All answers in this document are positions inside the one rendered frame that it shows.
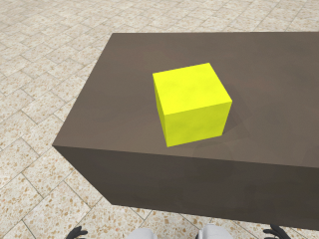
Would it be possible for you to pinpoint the robot left thigh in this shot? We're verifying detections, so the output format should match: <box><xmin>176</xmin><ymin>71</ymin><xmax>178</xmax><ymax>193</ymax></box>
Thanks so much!
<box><xmin>126</xmin><ymin>228</ymin><xmax>158</xmax><ymax>239</ymax></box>

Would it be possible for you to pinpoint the robot right thigh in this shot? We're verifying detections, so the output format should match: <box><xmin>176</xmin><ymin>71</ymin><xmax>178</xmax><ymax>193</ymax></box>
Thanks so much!
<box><xmin>197</xmin><ymin>224</ymin><xmax>233</xmax><ymax>239</ymax></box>

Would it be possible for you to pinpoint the right robot hand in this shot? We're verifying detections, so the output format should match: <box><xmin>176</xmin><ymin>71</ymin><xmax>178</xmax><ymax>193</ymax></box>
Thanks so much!
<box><xmin>262</xmin><ymin>223</ymin><xmax>291</xmax><ymax>239</ymax></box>

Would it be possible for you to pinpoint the carton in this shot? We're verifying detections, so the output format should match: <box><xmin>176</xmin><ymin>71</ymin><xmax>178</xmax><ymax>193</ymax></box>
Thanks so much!
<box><xmin>153</xmin><ymin>63</ymin><xmax>232</xmax><ymax>147</ymax></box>

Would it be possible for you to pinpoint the robot thigh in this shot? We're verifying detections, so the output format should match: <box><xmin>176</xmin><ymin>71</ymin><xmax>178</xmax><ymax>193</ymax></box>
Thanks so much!
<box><xmin>197</xmin><ymin>224</ymin><xmax>233</xmax><ymax>239</ymax></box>
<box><xmin>126</xmin><ymin>228</ymin><xmax>158</xmax><ymax>239</ymax></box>

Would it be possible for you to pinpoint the pedestal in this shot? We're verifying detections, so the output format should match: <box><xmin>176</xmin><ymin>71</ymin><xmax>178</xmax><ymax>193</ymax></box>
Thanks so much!
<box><xmin>52</xmin><ymin>31</ymin><xmax>319</xmax><ymax>231</ymax></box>

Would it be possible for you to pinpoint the left robot hand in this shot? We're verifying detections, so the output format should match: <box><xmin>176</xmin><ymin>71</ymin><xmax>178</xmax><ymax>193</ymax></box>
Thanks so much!
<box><xmin>66</xmin><ymin>226</ymin><xmax>88</xmax><ymax>239</ymax></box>

